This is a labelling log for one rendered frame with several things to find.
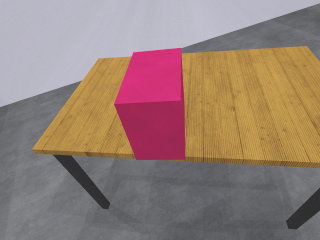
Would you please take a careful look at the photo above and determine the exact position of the table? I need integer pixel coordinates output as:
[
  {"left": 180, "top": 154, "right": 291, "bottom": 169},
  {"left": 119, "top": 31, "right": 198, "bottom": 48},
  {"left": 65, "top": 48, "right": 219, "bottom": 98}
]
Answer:
[{"left": 32, "top": 46, "right": 320, "bottom": 230}]

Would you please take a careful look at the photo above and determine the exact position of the carton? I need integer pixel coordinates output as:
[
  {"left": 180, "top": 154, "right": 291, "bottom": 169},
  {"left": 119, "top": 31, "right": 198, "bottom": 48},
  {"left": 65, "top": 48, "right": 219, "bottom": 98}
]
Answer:
[{"left": 114, "top": 48, "right": 185, "bottom": 160}]

